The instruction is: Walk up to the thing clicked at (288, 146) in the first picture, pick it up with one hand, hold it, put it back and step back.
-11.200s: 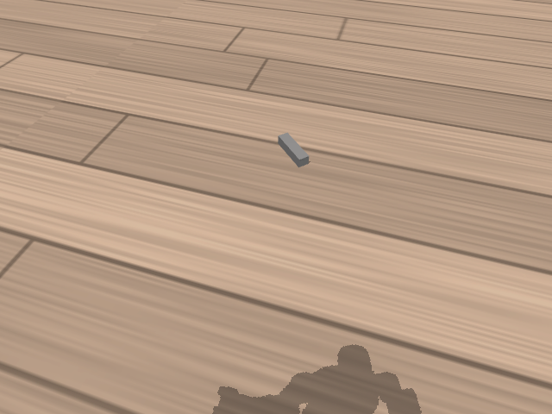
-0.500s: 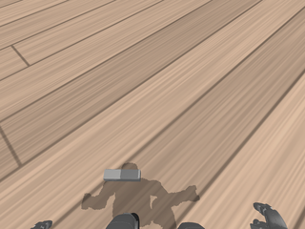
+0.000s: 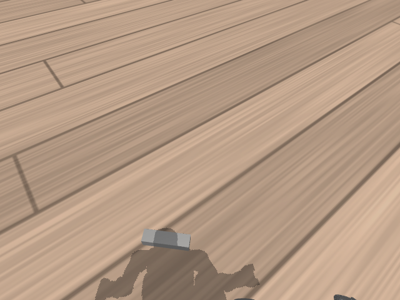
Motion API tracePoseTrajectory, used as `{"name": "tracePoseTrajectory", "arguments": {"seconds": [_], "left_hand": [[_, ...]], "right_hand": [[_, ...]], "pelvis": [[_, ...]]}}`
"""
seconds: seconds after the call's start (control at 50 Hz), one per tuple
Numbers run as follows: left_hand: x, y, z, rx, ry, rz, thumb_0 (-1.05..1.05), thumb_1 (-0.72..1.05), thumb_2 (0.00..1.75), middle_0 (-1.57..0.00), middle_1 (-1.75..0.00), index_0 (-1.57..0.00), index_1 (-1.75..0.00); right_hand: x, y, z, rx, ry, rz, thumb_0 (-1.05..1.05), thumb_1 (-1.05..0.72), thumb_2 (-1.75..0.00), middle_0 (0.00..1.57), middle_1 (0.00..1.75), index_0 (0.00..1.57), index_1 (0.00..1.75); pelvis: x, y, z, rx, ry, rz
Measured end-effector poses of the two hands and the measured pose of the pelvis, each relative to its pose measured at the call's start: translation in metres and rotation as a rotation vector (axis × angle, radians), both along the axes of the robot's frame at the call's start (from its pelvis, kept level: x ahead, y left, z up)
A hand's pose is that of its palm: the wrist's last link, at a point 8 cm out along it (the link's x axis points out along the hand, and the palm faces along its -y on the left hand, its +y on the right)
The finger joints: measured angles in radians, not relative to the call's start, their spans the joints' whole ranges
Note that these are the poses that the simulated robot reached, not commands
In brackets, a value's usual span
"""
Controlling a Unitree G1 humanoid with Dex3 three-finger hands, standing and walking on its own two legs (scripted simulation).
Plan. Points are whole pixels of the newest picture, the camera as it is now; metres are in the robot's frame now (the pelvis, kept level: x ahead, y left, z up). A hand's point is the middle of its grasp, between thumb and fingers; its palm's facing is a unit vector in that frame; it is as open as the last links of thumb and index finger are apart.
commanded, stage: walk up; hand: left
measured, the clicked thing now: (166, 239) +0.46 +0.15 -0.74
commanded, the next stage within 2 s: none
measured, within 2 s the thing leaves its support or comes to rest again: neither
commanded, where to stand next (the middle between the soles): +0.06 -0.01 m, yaw -5 degrees
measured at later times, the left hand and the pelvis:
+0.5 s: hand out of the picture +0.12 +0.26 -0.16, palm faces -0.08 -0.92 -0.39, open 7.4 cm; pelvis -0.01 +0.00 -0.01, yaw -3 degrees
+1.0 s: hand out of the picture +0.11 +0.24 -0.14, palm faces -0.09 -0.94 -0.33, open 7.4 cm; pelvis +0.00 +0.00 +0.01, yaw -5 degrees
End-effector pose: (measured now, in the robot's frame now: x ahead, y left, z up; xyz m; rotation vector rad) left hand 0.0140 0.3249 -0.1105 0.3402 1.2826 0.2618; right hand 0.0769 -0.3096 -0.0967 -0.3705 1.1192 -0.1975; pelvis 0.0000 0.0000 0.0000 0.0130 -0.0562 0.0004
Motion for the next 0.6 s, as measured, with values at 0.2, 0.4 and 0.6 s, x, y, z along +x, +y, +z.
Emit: {"name": "tracePoseTrajectory", "arguments": {"seconds": [0.2, 0.4, 0.6], "left_hand": [[0.061, -0.019, -0.008, -0.038, -0.079, -0.067, 0.01, 0.91, 0.90, -0.20, -0.30, -0.20, -0.30], [0.096, -0.035, -0.001, -0.001, -0.143, -0.159, 0.01, 0.90, 0.90, -0.21, -0.30, -0.20, -0.30], [0.096, -0.024, -0.007, -0.030, -0.139, -0.134, 0.01, 0.90, 0.90, -0.21, -0.30, -0.20, -0.30]], "right_hand": [[0.030, -0.005, 0.004, -0.015, -0.066, -0.014, 0.00, -0.90, -0.90, 0.21, 0.30, 0.21, 0.30], [0.020, -0.013, -0.023, 0.017, -0.008, -0.075, 0.00, -0.90, -0.90, 0.21, 0.30, 0.20, 0.30], [-0.049, 0.006, -0.022, 0.023, 0.117, -0.102, 0.00, -0.90, -0.90, 0.21, 0.30, 0.20, 0.30]], "pelvis": [[0.014, -0.006, -0.004, -0.018, -0.019, -0.030], [-0.003, -0.009, -0.011, -0.007, 0.010, -0.046], [-0.011, 0.000, -0.006, -0.008, 0.005, -0.060]]}}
